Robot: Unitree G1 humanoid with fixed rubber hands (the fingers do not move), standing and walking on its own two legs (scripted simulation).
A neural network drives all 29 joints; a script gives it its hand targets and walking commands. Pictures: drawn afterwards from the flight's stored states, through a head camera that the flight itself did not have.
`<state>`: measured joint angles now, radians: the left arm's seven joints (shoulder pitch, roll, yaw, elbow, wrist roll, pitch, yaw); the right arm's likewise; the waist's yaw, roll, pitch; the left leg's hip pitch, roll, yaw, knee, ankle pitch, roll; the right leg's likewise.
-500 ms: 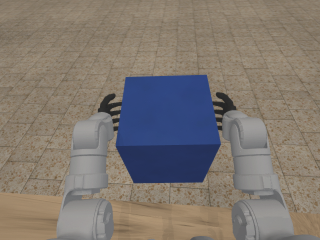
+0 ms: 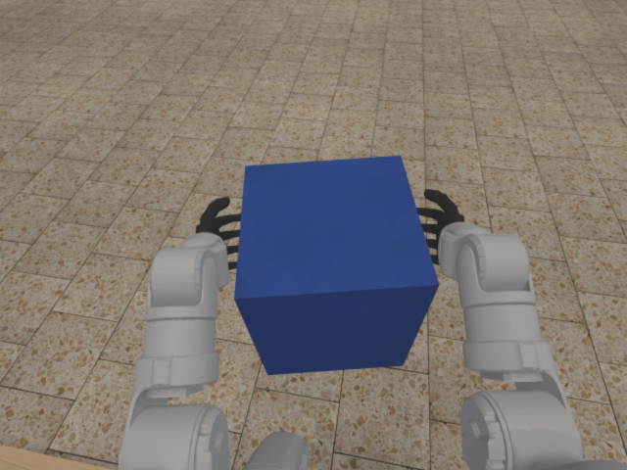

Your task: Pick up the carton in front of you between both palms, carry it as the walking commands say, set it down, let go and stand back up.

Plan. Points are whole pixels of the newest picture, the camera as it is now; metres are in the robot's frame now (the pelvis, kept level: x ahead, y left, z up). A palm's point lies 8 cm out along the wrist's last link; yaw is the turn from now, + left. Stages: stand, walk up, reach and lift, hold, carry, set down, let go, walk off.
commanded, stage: carry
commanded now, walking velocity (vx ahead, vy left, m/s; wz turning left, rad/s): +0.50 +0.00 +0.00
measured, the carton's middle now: (329, 272) +0.37 +0.03 +0.02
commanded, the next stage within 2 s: none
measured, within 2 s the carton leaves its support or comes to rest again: neither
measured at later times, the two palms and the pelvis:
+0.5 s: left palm (272, 152) +0.75 +0.17 -0.06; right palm (405, 163) +0.72 -0.13 -0.06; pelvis +0.37 +0.05 -0.12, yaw +0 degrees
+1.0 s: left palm (269, 58) +1.02 +0.20 +0.03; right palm (385, 56) +1.05 -0.09 +0.02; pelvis +0.69 +0.02 -0.09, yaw +4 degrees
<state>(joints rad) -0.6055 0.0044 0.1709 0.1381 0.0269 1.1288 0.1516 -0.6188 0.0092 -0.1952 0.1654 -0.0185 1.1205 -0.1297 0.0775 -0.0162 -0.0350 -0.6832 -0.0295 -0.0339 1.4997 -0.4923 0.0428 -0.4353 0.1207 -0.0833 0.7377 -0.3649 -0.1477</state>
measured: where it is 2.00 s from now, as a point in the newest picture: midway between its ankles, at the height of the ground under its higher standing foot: (327, 251)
